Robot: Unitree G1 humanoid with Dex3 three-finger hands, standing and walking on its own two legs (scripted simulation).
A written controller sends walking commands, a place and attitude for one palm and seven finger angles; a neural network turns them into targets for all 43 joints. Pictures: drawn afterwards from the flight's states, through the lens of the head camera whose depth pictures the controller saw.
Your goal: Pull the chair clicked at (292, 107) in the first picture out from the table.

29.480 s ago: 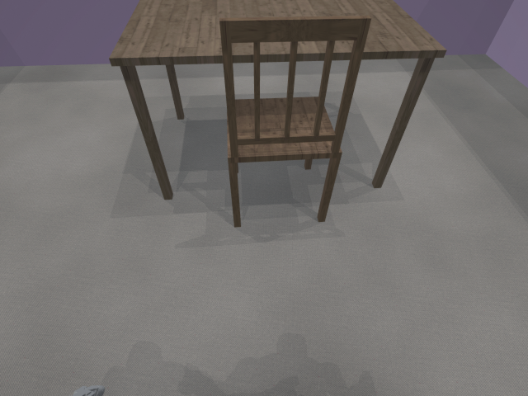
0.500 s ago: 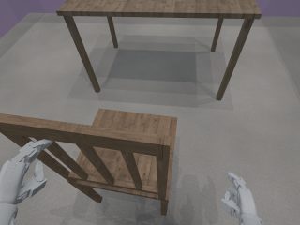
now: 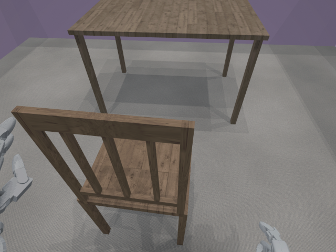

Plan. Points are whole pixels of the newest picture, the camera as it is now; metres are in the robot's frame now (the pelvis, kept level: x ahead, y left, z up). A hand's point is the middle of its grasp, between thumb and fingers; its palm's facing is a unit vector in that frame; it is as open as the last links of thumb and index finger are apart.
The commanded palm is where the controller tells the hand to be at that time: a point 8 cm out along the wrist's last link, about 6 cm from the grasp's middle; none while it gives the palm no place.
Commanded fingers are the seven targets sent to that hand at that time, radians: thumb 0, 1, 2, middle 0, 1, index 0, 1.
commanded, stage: step back with the hand held close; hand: left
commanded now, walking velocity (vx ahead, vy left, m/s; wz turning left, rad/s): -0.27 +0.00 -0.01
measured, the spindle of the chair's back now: (119, 170) +0.36 +0.17 -0.06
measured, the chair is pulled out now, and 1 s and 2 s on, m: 0.73 0.73 0.73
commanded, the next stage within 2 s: stop stepping back and stand still in 0.26 s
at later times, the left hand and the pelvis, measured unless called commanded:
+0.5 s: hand out of the picture +0.09 +0.26 +0.18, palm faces +0.45 -0.72 -0.53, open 7.4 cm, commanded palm +0.04 +0.29 +0.19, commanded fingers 0.00 0.90 0.90 -0.20 -0.30 -0.20 -0.30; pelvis -0.10 -0.01 +0.00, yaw +0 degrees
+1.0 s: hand out of the picture +0.04 +0.27 +0.17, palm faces +0.47 -0.74 -0.48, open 7.4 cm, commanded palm +0.00 +0.30 +0.19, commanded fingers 0.00 0.90 0.90 -0.20 -0.30 -0.20 -0.30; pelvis -0.14 +0.00 +0.01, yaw +0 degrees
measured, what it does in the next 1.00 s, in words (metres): walks backwards: right foot, then right foot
